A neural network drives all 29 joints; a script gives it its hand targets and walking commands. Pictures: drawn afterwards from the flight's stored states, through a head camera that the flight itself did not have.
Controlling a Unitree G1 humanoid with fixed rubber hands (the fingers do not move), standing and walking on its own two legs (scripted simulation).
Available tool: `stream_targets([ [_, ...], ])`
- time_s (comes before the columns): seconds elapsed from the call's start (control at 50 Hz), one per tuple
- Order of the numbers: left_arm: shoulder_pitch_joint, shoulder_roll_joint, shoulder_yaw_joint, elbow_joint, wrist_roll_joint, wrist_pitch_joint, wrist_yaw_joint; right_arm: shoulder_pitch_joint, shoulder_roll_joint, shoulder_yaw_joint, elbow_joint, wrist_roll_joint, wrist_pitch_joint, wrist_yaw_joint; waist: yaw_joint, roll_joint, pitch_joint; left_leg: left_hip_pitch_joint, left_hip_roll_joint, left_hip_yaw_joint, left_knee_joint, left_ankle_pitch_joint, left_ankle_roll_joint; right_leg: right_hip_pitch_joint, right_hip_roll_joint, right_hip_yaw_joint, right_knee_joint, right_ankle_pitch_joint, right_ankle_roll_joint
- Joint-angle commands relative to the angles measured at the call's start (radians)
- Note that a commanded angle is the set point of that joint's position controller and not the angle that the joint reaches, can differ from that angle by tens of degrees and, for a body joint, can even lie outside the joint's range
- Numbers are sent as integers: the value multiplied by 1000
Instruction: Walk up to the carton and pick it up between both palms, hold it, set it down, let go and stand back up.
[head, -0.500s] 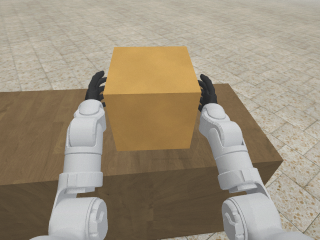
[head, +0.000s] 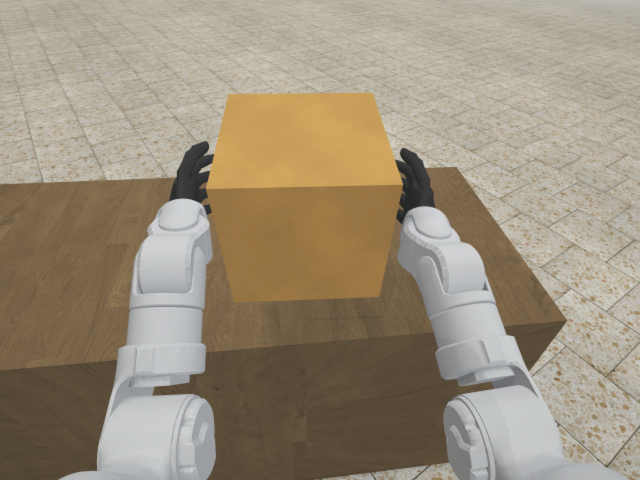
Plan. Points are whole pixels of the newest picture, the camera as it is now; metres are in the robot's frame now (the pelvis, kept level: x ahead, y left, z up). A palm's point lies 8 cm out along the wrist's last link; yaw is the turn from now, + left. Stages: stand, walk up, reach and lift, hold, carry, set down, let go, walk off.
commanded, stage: hold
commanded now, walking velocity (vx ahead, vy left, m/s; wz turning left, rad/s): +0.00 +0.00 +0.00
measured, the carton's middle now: (304, 196) +0.39 +0.01 +0.20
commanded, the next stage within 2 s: set down in 0.22 s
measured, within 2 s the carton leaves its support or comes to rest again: neither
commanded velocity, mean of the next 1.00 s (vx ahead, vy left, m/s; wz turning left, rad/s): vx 0.00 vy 0.00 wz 0.00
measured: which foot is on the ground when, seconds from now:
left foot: down 0.00-1.00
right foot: down 0.00-1.00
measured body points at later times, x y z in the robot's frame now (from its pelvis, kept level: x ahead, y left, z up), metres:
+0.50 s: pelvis +0.00 +0.00 +0.00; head -0.05 +0.01 +0.45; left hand +0.39 +0.15 +0.18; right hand +0.38 -0.12 +0.17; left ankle +0.04 +0.11 -0.74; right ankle +0.02 -0.12 -0.74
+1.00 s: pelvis +0.01 +0.00 +0.00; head -0.01 +0.04 +0.45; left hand +0.42 +0.16 +0.14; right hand +0.40 -0.12 +0.15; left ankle +0.04 +0.11 -0.74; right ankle +0.02 -0.12 -0.74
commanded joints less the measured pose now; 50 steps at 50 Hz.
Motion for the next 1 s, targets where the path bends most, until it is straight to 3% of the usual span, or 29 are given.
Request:
stream_targets([
  [0.0, -799, -678, -543, -237, -137, -74, -168, -910, 608, 431, -394, 190, -93, 122, -20, 49, -486, 454, -34, -83, -32, 378, -69, 135, 77, -33, -66, 242, 29],
  [0.2, -802, -677, -539, -230, -135, -75, -169, -912, 609, 428, -386, 187, -95, 124, -18, 49, -483, 451, -33, -82, -35, 368, -68, 132, 76, -33, -69, 231, 27],
  [0.22, -878, -659, -452, -227, -115, -77, -184, -995, 628, 436, -316, 166, -96, 144, -15, 46, -509, 441, -58, -65, -61, 313, -61, 151, 65, -26, -80, 205, 23],
  [0.32, -936, -660, -431, -125, -98, -131, -201, -1055, 650, 377, -285, 90, -182, 159, -13, 43, -526, 428, -55, -53, -68, 296, -59, 168, 50, -38, -68, 215, 23],
  [0.46, -971, -645, -349, 132, -46, -291, -244, -1088, 696, 243, -174, -87, -367, 187, -11, -11, -440, 365, -46, -29, -111, 105, -26, 174, 16, -52, -74, 71, 28],
  [0.56, -1005, -656, -381, 167, -52, -384, -238, -1085, 721, 273, -129, -96, -450, 182, -9, 17, -512, 403, -53, -17, -77, 237, -34, 230, 22, -49, -60, 205, 34],
  [0.68, -960, -644, -403, 190, -52, -427, -237, -996, 729, 304, -87, -83, -476, 162, -19, 24, -516, 420, -59, -14, -55, 339, -42, 295, 19, -34, -58, 347, 42],
  [0.98, -976, -636, -419, 257, -63, -508, -256, -923, 748, 240, -30, -136, -527, 146, -51, 56, -537, 377, -58, -4, -63, 336, -52, 315, 10, -30, -66, 392, 42],
])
